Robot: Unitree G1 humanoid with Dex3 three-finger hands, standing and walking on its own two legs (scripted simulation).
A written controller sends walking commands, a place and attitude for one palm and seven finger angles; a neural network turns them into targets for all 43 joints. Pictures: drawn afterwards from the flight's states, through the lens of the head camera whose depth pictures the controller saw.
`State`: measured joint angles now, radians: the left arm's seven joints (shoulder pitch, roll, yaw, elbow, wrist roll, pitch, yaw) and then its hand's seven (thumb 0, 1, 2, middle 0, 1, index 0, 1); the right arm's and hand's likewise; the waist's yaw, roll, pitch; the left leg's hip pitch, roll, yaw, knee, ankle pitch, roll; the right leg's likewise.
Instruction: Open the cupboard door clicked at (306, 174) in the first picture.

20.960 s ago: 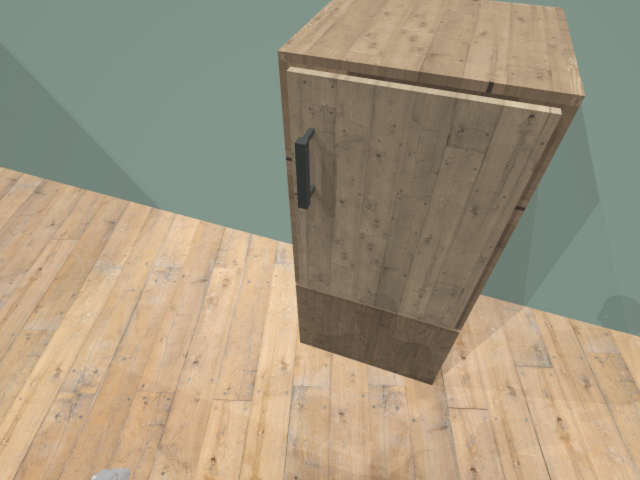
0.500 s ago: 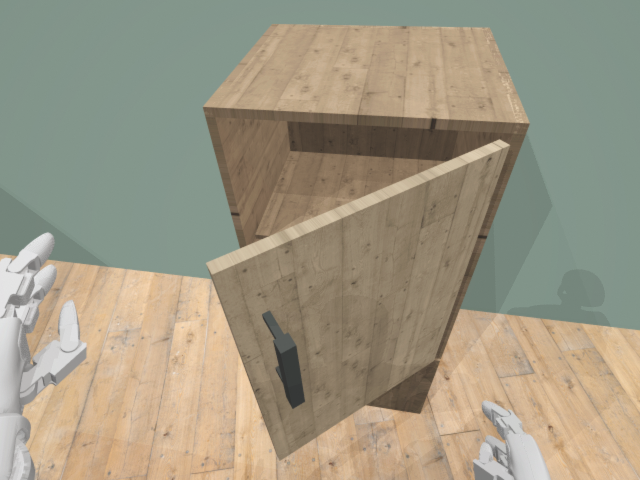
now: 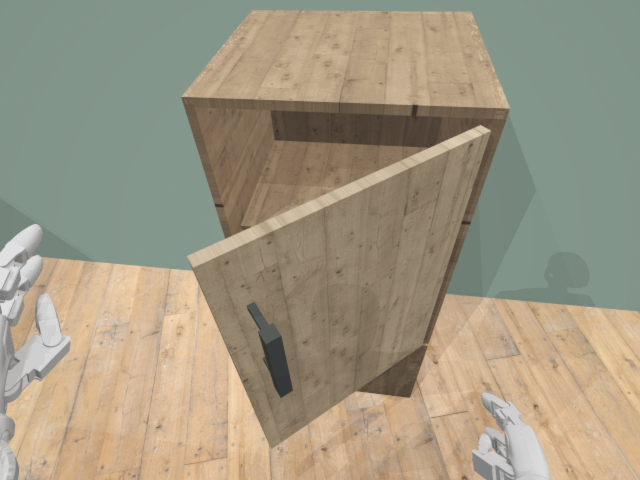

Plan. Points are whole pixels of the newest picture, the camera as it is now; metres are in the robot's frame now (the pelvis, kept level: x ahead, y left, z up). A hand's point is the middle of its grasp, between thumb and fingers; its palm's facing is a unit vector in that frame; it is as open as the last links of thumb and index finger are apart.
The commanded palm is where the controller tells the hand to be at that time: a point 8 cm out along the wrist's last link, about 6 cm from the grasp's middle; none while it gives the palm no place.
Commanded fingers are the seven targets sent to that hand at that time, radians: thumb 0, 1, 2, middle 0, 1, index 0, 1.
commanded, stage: step back with the hand held close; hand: left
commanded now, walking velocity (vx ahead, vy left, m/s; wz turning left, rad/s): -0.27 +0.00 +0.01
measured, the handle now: (270, 351) +0.27 +0.10 +0.03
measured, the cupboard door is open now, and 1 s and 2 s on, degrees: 41 41 41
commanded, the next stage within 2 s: stop stepping back and stand still in 1.00 s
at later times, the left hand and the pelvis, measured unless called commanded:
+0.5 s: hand out of the picture +0.13 +0.30 +0.15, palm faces +0.38 -0.77 -0.51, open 7.4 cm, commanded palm +0.07 +0.34 +0.17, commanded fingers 0.00 0.90 0.90 -0.20 -0.30 -0.20 -0.30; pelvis -0.08 +0.04 -0.01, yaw -1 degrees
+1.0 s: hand out of the picture +0.04 +0.32 +0.17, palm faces +0.45 -0.79 -0.42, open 7.4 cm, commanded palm -0.03 +0.35 +0.17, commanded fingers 0.00 0.90 0.90 -0.20 -0.30 -0.20 -0.30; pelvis -0.17 +0.05 -0.01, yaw +0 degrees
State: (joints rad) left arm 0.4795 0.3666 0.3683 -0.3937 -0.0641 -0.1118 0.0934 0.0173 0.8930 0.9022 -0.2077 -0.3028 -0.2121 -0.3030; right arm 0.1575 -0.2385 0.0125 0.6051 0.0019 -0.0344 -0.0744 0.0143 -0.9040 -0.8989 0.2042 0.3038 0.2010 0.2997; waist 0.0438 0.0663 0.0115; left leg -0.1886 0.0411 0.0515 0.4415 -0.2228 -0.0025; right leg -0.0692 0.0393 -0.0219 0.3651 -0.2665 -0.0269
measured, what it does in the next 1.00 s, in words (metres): walks backwards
